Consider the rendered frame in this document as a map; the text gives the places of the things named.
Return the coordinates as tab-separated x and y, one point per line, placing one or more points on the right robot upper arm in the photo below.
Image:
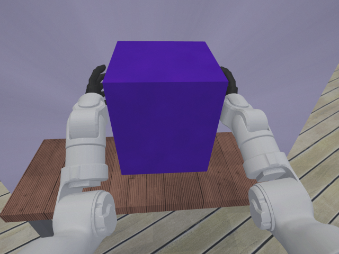
282	207

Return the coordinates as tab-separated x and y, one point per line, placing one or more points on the carton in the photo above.
164	100

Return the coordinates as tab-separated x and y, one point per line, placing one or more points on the right robot hand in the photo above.
232	83

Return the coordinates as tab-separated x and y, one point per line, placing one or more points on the left robot forearm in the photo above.
85	146

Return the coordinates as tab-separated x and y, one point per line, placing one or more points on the right robot forearm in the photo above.
263	160

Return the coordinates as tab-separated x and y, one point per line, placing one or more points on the table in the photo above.
224	184

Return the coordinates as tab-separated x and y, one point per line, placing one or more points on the left robot upper arm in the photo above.
81	221

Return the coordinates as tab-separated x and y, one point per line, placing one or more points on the left robot hand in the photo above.
94	85

